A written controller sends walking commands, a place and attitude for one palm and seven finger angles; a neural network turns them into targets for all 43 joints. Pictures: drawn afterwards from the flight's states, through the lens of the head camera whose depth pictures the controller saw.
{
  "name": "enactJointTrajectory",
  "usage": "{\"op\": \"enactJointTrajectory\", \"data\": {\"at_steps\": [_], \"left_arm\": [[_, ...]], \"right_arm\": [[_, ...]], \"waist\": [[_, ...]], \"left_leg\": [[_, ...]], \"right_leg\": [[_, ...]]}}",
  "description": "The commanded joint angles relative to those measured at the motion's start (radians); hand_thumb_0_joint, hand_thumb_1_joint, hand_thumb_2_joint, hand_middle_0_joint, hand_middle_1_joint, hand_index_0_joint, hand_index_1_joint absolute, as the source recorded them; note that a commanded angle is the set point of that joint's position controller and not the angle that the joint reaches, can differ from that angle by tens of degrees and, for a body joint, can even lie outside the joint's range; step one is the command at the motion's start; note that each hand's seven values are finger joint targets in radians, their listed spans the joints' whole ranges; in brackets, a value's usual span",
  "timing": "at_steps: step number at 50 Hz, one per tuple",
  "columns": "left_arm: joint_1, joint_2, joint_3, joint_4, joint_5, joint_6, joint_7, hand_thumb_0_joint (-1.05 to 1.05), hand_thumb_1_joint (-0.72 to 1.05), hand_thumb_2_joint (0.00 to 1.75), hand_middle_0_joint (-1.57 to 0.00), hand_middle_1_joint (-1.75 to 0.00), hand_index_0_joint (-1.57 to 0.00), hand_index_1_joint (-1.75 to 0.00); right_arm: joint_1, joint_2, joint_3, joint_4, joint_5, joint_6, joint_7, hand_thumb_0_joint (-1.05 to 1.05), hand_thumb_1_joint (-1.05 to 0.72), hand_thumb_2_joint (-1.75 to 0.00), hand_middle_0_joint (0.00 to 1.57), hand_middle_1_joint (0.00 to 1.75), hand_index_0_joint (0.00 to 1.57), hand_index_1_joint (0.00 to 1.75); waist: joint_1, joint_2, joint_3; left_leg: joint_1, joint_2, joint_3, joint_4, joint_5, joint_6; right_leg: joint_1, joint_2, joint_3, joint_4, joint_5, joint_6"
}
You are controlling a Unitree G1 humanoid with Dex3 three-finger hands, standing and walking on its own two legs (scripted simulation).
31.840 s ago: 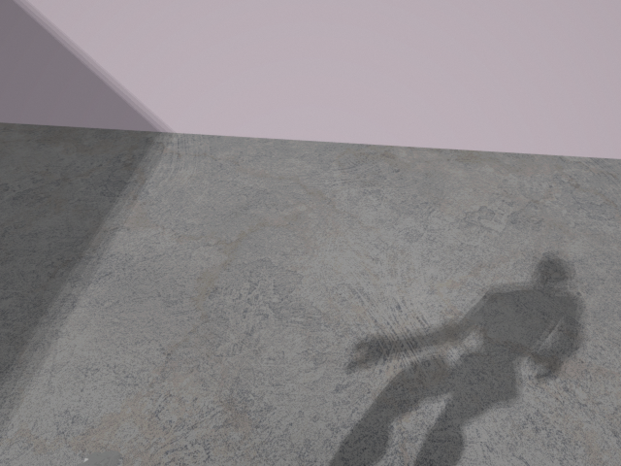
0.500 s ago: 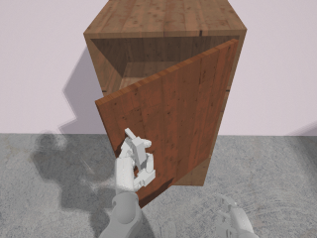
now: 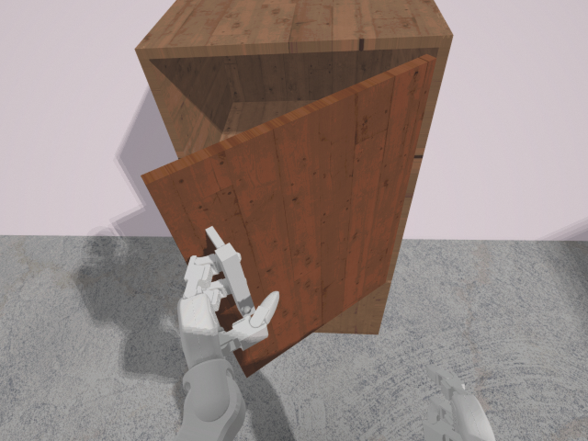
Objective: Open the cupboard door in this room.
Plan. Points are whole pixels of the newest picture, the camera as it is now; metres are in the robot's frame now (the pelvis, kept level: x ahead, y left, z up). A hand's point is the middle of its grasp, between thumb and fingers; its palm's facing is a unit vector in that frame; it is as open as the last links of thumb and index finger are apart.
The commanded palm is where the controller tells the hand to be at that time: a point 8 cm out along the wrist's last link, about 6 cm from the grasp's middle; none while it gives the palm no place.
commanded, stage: open thumb and fingers to let go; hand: left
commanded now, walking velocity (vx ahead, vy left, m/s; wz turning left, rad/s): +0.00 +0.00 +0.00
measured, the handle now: (230, 274) +0.32 +0.10 +0.07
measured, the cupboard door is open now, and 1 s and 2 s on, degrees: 38 40 40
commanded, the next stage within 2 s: slide the hand sideways off the handle in 0.48 s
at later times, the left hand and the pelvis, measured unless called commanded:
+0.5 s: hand (241, 311) +0.27 +0.08 +0.07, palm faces +0.24 -0.97 -0.04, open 15.4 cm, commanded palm +0.23 +0.10 +0.07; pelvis -0.01 +0.03 +0.00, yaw -1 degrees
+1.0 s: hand (232, 347) +0.22 +0.08 +0.07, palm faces -0.16 -0.99 +0.01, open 16.4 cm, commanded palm +0.20 +0.13 +0.07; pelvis -0.01 +0.08 -0.01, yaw -4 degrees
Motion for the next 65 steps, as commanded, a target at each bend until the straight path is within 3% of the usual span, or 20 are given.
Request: {"op": "enactJointTrajectory", "data": {"at_steps": [1, 3, 5, 12, 17, 18, 23, 29, 30, 31, 32, 33, 35, 36, 39, 43, 44, 48, 54, 65], "left_arm": [[-0.159, -0.125, -0.047, -0.216, 0.011, -0.07, 0.001, 0.0, -0.36, 0.36, -0.31, -1.22, -0.31, -1.22], [-0.135, -0.127, -0.047, -0.217, 0.015, -0.07, 0.003, 0.0, -0.5, 0.3, -0.3, -1.2, -0.3, -1.2], [-0.135, -0.142, -0.062, -0.23, 0.018, -0.072, 0.004, 0.0, -0.5, 0.3, -0.3, -1.2, -0.3, -1.2], [-0.178, -0.191, -0.114, -0.211, 0.027, -0.07, 0.015, 0.0, -0.5, 0.3, -0.24, -0.85, -0.24, -0.85], [-0.207, -0.187, -0.103, -0.197, 0.025, -0.059, 0.029, 0.0, -0.5, 0.3, -0.2, -0.6, -0.2, -0.6], [-0.208, -0.195, -0.111, -0.186, 0.032, -0.052, 0.031, 0.0, -0.5, 0.3, -0.19, -0.55, -0.19, -0.55], [-0.292, -0.205, -0.102, -0.149, 0.028, -0.031, 0.058, 0.0, -0.5, 0.3, -0.15, -0.3, -0.15, -0.3], [-0.289, -0.222, -0.084, -0.119, 0.016, 0.003, 0.072, 0.0, -0.5, 0.3, -0.15, -0.3, -0.15, -0.3], [-0.309, -0.109, -0.32, -0.155, 0.118, -0.051, -0.145, 0.0, -0.5, 0.3, -0.15, -0.3, -0.15, -0.3], [-0.338, -0.042, -0.239, -0.203, 0.077, -0.103, -0.258, 0.0, -0.5, 0.3, -0.15, -0.3, -0.15, -0.3], [-0.298, -0.002, -0.222, -0.217, 0.049, -0.134, -0.359, 0.0, -0.5, 0.3, -0.15, -0.3, -0.15, -0.3], [-0.255, 0.025, -0.179, -0.233, 0.008, -0.147, -0.413, 0.0, -0.5, 0.3, -0.15, -0.3, -0.15, -0.3], [-0.221, -0.033, -0.196, -0.258, -0.043, -0.155, -0.462, 0.0, -0.5, 0.3, -0.15, -0.3, -0.15, -0.3], [-0.219, -0.041, -0.187, -0.262, -0.063, -0.155, -0.455, 0.0, -0.5, 0.3, -0.15, -0.3, -0.15, -0.3], [-0.188, -0.032, -0.137, -0.27, -0.07, -0.144, -0.38, 0.0, -0.5, 0.3, -0.15, -0.3, -0.15, -0.3], [-0.104, -0.013, -0.133, -0.291, 0.014, -0.128, -0.289, 0.0, -0.5, 0.3, -0.15, -0.3, -0.15, -0.3], [-0.099, -0.019, -0.143, -0.295, 0.027, -0.123, -0.277, 0.0, -0.5, 0.3, -0.15, -0.3, -0.15, -0.3], [-0.027, -0.032, -0.163, -0.351, 0.006, -0.117, -0.286, 0.0, -0.5, 0.3, -0.15, -0.3, -0.15, -0.3], [0.033, -0.017, -0.17, -0.397, 0.007, -0.098, -0.295, 0.0, -0.5, 0.3, -0.15, -0.3, -0.15, -0.3], [0.2, 0.056, -0.132, -0.502, 0.008, -0.116, -0.342, 0.0, -0.5, 0.3, -0.15, -0.3, -0.15, -0.3]], "right_arm": [[-0.105, -0.061, -0.014, -0.17, 0.007, -0.061, -0.009, 0.0, -0.9, -0.9, 0.2, 0.3, 0.2, 0.3], [-0.102, -0.061, -0.017, -0.172, 0.008, -0.064, -0.008, 0.0, -0.9, -0.9, 0.2, 0.3, 0.2, 0.3], [-0.095, -0.059, -0.015, -0.175, 0.01, -0.066, -0.006, 0.0, -0.9, -0.9, 0.2, 0.3, 0.2, 0.3], [-0.094, -0.059, -0.012, -0.177, 0.01, -0.083, -0.004, 0.0, -0.9, -0.9, 0.2, 0.3, 0.2, 0.3], [-0.1, -0.058, -0.013, -0.174, 0.012, -0.088, -0.002, 0.0, -0.9, -0.9, 0.2, 0.3, 0.2, 0.3], [-0.108, -0.06, -0.014, -0.175, 0.013, -0.087, 0.0, 0.0, -0.9, -0.9, 0.2, 0.3, 0.2, 0.3], [-0.127, -0.058, -0.009, -0.17, 0.013, -0.083, 0.004, 0.0, -0.9, -0.9, 0.2, 0.3, 0.2, 0.3], [-0.141, -0.055, -0.006, -0.173, 0.012, -0.061, 0.014, 0.0, -0.9, -0.9, 0.2, 0.3, 0.2, 0.3], [-0.073, -0.106, -0.004, -0.156, 0.021, -0.056, 0.025, 0.0, -0.9, -0.9, 0.2, 0.3, 0.2, 0.3], [-0.049, -0.094, -0.015, -0.183, 0.028, -0.059, 0.02, 0.0, -0.9, -0.9, 0.2, 0.3, 0.2, 0.3], [-0.049, -0.096, -0.012, -0.201, 0.033, -0.06, 0.013, 0.0, -0.9, -0.9, 0.2, 0.3, 0.2, 0.3], [-0.042, -0.094, -0.013, -0.223, 0.041, -0.058, 0.009, 0.0, -0.9, -0.9, 0.2, 0.3, 0.2, 0.3], [-0.035, -0.081, -0.006, -0.256, 0.055, -0.067, 0.006, 0.0, -0.9, -0.9, 0.2, 0.3, 0.2, 0.3], [-0.036, -0.084, -0.004, -0.265, 0.059, -0.072, 0.003, 0.0, -0.9, -0.9, 0.2, 0.3, 0.2, 0.3], [-0.049, -0.089, -0.003, -0.281, 0.059, -0.078, 0.003, 0.0, -0.9, -0.9, 0.2, 0.3, 0.2, 0.3], [-0.036, -0.088, -0.007, -0.298, 0.051, -0.062, 0.018, 0.0, -0.9, -0.9, 0.2, 0.3, 0.2, 0.3], [-0.031, -0.086, -0.006, -0.303, 0.049, -0.056, 0.021, 0.0, -0.9, -0.9, 0.2, 0.3, 0.2, 0.3], [-0.036, -0.086, -0.006, -0.323, 0.058, -0.047, 0.022, 0.0, -0.9, -0.9, 0.2, 0.3, 0.2, 0.3], [-0.039, -0.087, 0.003, -0.338, 0.061, -0.036, 0.019, 0.0, -0.9, -0.9, 0.2, 0.3, 0.2, 0.3], [-0.015, -0.087, 0.0, -0.36, 0.056, -0.047, 0.011, 0.0, -0.9, -0.9, 0.2, 0.3, 0.2, 0.3]], "waist": [[-0.017, -0.18, -0.168], [-0.007, -0.169, -0.183], [-0.007, -0.153, -0.197], [-0.024, -0.159, -0.17], [-0.019, -0.167, -0.164], [-0.013, -0.13, -0.155], [-0.005, -0.119, -0.149], [0.013, -0.116, -0.164], [-0.085, -0.153, -0.065], [-0.059, -0.131, -0.157], [-0.037, -0.11, -0.206], [-0.024, -0.073, -0.233], [-0.031, -0.077, -0.186], [-0.036, -0.12, -0.153], [-0.016, -0.114, -0.111], [0.009, -0.075, -0.148], [0.001, -0.092, -0.149], [0.01, -0.1, -0.157], [-0.001, -0.087, -0.087], [0.011, -0.088, -0.128]], "left_leg": [[-0.055, -0.029, 0.034, 0.011, 0.123, 0.022], [-0.049, -0.029, 0.033, 0.007, 0.133, 0.021], [-0.037, -0.029, 0.037, 0.003, 0.147, 0.022], [-0.016, -0.027, 0.04, 0.01, 0.144, 0.028], [-0.012, -0.028, 0.046, 0.005, 0.124, 0.027], [-0.001, -0.027, 0.047, 0.002, 0.128, 0.028], [0.01, -0.027, 0.051, -0.012, 0.107, 0.029], [0.021, -0.019, 0.054, -0.03, 0.148, 0.028], [0.023, -0.024, 0.059, -0.024, 0.159, 0.054], [0.018, -0.022, 0.058, -0.015, 0.175, 0.058], [0.02, -0.024, 0.062, -0.01, 0.182, 0.057], [0.023, -0.022, 0.065, -0.011, 0.19, 0.053], [0.035, -0.016, 0.064, -0.02, 0.157, 0.052], [0.023, -0.012, 0.055, -0.024, 0.126, 0.051], [0.01, -0.008, 0.04, -0.041, 0.077, 0.044], [0.007, -0.006, 0.04, -0.033, 0.131, 0.04], [0.006, -0.003, 0.038, -0.027, 0.137, 0.041], [0.008, 0.003, 0.039, -0.037, 0.146, 0.039], [-0.009, 0.006, 0.032, -0.042, 0.103, 0.039], [-0.03, -0.002, 0.036, -0.007, 0.148, 0.039]], "right_leg": [[0.228, -0.163, 0.283, -0.258, 0.369, 0.17], [0.237, -0.158, 0.273, -0.25, 0.371, 0.162], [0.231, -0.152, 0.251, -0.23, 0.394, 0.16], [0.166, -0.135, 0.206, -0.222, 0.327, 0.155], [0.148, -0.125, 0.192, -0.234, 0.238, 0.146], [0.131, -0.118, 0.182, -0.23, 0.224, 0.137], [0.094, -0.096, 0.14, -0.221, 0.117, 0.121], [0.099, -0.07, 0.093, -0.177, 0.152, 0.105], [0.043, -0.071, 0.131, -0.154, 0.263, 0.111], [0.101, -0.077, 0.13, -0.128, 0.324, 0.109], [0.147, -0.081, 0.142, -0.112, 0.371, 0.11], [0.168, -0.084, 0.146, -0.106, 0.383, 0.107], [0.121, -0.069, 0.123, -0.12, 0.279, 0.102], [0.093, -0.061, 0.114, -0.128, 0.209, 0.103], [0.043, -0.05, 0.09, -0.12, 0.097, 0.097], [0.045, -0.044, 0.074, -0.065, 0.152, 0.084], [0.038, -0.043, 0.071, -0.058, 0.162, 0.086], [0.065, -0.037, 0.071, -0.062, 0.172, 0.083], [0.029, -0.036, 0.066, -0.067, 0.128, 0.087], [0.046, -0.035, 0.073, -0.032, 0.19, 0.087]]}}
